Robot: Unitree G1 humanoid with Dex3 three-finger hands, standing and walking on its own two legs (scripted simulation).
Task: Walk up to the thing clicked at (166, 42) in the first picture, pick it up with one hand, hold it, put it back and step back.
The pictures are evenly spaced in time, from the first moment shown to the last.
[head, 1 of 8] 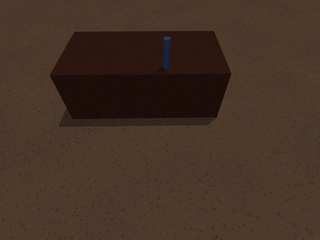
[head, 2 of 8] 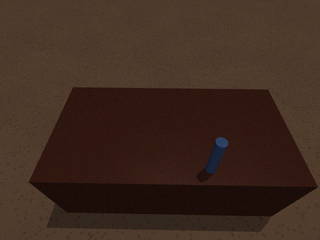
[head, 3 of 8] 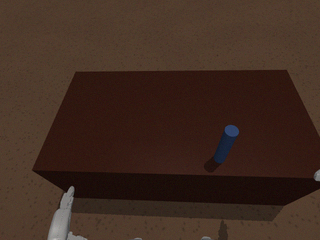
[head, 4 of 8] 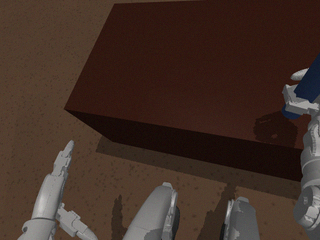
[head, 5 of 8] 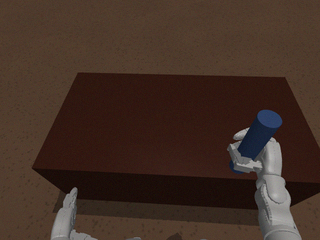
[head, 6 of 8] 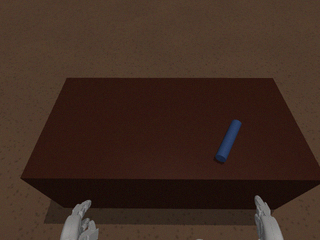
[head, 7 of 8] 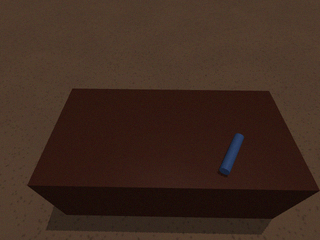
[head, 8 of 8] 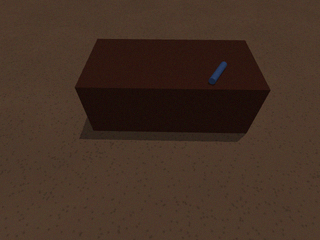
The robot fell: no
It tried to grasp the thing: yes
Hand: right
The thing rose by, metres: 0.26
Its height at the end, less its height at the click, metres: -0.08
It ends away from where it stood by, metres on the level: 0.15
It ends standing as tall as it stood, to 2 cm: no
